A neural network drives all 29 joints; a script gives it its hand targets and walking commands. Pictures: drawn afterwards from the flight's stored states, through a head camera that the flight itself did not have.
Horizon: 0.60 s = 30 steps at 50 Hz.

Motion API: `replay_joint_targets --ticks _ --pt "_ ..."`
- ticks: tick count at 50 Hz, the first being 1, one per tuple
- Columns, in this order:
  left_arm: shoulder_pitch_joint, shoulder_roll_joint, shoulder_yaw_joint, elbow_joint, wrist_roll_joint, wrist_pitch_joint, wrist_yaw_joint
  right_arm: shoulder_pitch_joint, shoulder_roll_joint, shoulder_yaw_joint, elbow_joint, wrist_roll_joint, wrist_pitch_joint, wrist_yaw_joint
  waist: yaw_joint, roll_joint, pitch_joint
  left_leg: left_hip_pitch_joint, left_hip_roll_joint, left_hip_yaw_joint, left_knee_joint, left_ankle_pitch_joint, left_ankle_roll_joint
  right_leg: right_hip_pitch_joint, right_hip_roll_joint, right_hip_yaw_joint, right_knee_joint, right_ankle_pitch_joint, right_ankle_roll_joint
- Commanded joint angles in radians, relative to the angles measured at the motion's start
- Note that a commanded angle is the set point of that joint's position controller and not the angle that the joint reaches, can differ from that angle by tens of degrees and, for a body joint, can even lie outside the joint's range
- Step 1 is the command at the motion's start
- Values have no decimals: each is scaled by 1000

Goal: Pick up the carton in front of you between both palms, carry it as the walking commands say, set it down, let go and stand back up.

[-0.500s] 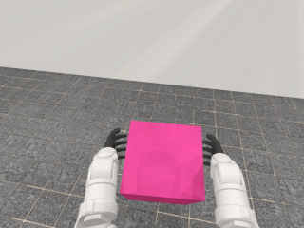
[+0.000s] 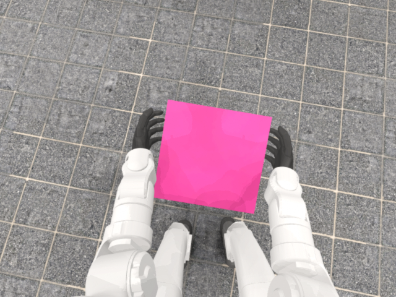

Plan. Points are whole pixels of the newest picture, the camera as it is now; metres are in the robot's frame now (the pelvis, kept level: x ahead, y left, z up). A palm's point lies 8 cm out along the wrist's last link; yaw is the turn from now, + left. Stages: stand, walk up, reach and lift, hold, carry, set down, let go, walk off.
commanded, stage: set down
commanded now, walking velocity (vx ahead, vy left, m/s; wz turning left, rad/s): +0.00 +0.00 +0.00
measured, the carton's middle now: (209, 152) +0.39 +0.00 -0.21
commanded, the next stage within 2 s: none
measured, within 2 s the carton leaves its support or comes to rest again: neither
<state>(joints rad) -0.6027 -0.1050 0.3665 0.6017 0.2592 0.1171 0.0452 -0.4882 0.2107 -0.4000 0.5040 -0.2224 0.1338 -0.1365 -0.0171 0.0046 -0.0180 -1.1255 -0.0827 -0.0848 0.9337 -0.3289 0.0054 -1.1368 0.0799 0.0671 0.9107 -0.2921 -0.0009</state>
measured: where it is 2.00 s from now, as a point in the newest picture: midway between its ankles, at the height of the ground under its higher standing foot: (206, 252)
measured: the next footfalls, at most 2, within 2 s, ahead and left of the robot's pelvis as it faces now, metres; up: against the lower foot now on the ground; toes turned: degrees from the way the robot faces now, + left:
none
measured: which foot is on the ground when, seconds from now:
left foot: down 0.00-1.00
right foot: down 0.00-1.00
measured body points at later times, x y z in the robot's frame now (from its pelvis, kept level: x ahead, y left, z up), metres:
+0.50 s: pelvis -0.04 +0.01 -0.14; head +0.22 +0.03 +0.23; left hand +0.45 +0.14 -0.23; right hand +0.40 -0.16 -0.24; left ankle +0.04 +0.11 -0.67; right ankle +0.05 -0.11 -0.67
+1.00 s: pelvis -0.06 +0.01 -0.25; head +0.27 +0.03 +0.06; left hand +0.49 +0.14 -0.39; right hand +0.43 -0.16 -0.39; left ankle +0.04 +0.11 -0.67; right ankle +0.05 -0.11 -0.67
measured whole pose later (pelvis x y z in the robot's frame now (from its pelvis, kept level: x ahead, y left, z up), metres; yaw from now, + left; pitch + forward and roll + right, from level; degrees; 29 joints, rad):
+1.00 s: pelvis -0.06 +0.01 -0.25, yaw -1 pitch +48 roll -4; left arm -1.25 0.14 0.29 0.92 0.17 0.22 0.11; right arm -1.07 0.06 -0.53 0.68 -0.17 0.24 -0.16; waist -0.06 0.01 -0.04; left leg -2.20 -0.17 -0.06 1.91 -0.54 -0.01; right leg -2.18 0.12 0.03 1.86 -0.52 0.07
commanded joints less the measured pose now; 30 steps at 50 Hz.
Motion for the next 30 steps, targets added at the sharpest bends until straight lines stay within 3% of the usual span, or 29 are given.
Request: replay_joint_targets --ticks 1,2,3,4,5,6,7,8,9,10,12,13,14,15,16,17,18,19,20,21,22,23,24,25,26,27,28,29,30 --pt "-387 -801 -591 14 -105 -17 -203 -557 715 665 -82 102 -40 242 4 8 -1149 186 -58 26 141 445 -50 365 62 -43 204 515 58" --pt "-446 -835 -559 47 -100 8 -213 -662 727 666 -143 111 -37 245 -17 -8 -1167 182 -65 24 167 357 -43 311 63 -45 221 407 63" --pt "-410 -903 -583 47 -117 16 -222 -666 753 699 -77 115 -28 245 29 26 -1113 182 -67 29 173 379 -44 222 68 -51 230 378 61" --pt "-475 -834 -530 78 -95 35 -235 -686 755 633 -52 105 4 248 0 -36 -1050 73 -62 32 159 251 -34 209 71 -62 213 275 70" --pt "-489 -858 -519 102 -88 57 -237 -686 753 589 0 83 19 250 -6 11 -1010 51 -60 42 174 156 -35 158 75 -57 227 163 60" --pt "-574 -810 -501 117 -73 72 -246 -706 787 554 64 68 51 258 28 -2 -950 -11 -65 69 201 84 -31 122 68 -52 238 93 63" --pt "-617 -791 -494 143 -72 91 -248 -741 779 517 51 47 57 267 -32 -9 -886 -10 -65 32 190 59 -14 -16 72 -82 263 49 71" --pt "-598 -854 -466 203 -62 110 -249 -754 759 469 116 38 68 268 -28 78 -881 -74 -70 69 203 9 -37 32 79 -70 246 7 44" --pt "-601 -850 -439 237 -50 123 -253 -746 685 451 86 10 78 273 -63 97 -891 -75 -73 56 217 -9 -35 -45 71 -78 280 -7 34" --pt "-676 -822 -447 209 -60 126 -250 -809 706 422 144 23 93 282 -25 71 -883 -66 -63 46 234 8 -32 -88 74 -88 315 -5 36" --pt "-706 -830 -437 205 -46 125 -236 -805 774 387 177 25 94 289 -45 86 -956 -55 -59 54 292 40 -37 -118 77 -88 343 -7 37" --pt "-702 -830 -411 234 -43 121 -231 -856 748 424 148 40 90 288 -42 97 -943 -92 -61 42 311 52 -39 -214 76 -85 380 -3 38" --pt "-694 -899 -389 272 -50 121 -238 -931 745 437 110 64 83 290 -29 106 -986 -129 -63 42 328 92 -30 -148 70 -64 372 53 38" --pt "-719 -907 -437 244 -76 114 -233 -901 789 441 100 86 74 284 -38 78 -1062 -103 -70 57 376 105 -31 -138 80 -76 408 72 54" --pt "-714 -852 -406 245 -63 113 -231 -927 753 399 159 82 87 285 -29 96 -1016 -169 -73 59 358 86 -42 -160 74 -82 409 50 43" --pt "-801 -865 -402 229 -76 116 -234 -933 742 389 146 64 88 284 -39 106 -1061 -171 -83 74 390 53 -43 -174 83 -101 440 32 45" --pt "-689 -900 -341 394 -71 143 -234 -971 721 387 119 60 85 284 -83 74 -1020 -123 -72 37 381 72 -31 -239 77 -113 439 20 52" --pt "-760 -886 -394 278 -92 121 -229 -1020 749 416 40 78 81 281 -30 74 -1099 -124 -84 37 399 99 -27 -228 82 -116 493 61 52" --pt "-761 -953 -413 323 -115 132 -232 -1121 691 454 18 108 62 278 -70 118 -1113 -116 -78 41 442 152 -41 -232 82 -115 493 90 56" --pt "-747 -861 -392 302 -70 125 -221 -1037 743 434 107 103 90 282 6 83 -1089 -207 -86 83 452 101 -41 -250 84 -96 498 46 66" --pt "-752 -889 -367 343 -85 129 -215 -1038 704 426 81 108 80 284 -56 73 -1056 -231 -82 60 450 90 -41 -236 84 -116 503 61 53" --pt "-806 -832 -401 283 -86 113 -207 -1009 736 405 144 90 93 283 -52 57 -1084 -227 -80 56 488 95 -34 -250 84 -111 546 86 54" --pt "-868 -816 -440 211 -123 102 -203 -1041 716 436 64 125 81 284 -48 56 -1103 -229 -78 61 533 132 -36 -313 78 -120 582 92 58" --pt "-824 -840 -397 327 -95 122 -204 -1032 692 393 99 98 92 271 -88 71 -1077 -231 -79 55 529 98 -42 -327 78 -120 568 49 66" --pt "-846 -873 -449 244 -134 108 -201 -1040 722 447 74 117 85 268 -101 38 -1183 -151 -84 44 542 142 -37 -310 86 -148 593 86 73" --pt "-889 -818 -479 203 -158 104 -193 -1077 705 462 68 140 82 270 -45 64 -1171 -217 -79 55 548 162 -48 -325 76 -126 623 105 63" --pt "-856 -888 -471 240 -150 107 -185 -1055 697 466 84 142 85 275 -31 114 -1202 -181 -95 77 558 200 -54 -297 87 -122 622 151 55" --pt "-910 -842 -502 199 -179 97 -185 -1108 731 476 25 175 80 272 -58 55 -1263 -203 -94 67 591 174 -53 -278 85 -122 651 137 58" --pt "-917 -806 -494 218 -185 101 -176 -1100 738 529 -16 219 77 273 -39 31 -1243 -189 -79 65 609 216 -42 -339 88 -136 666 145 74"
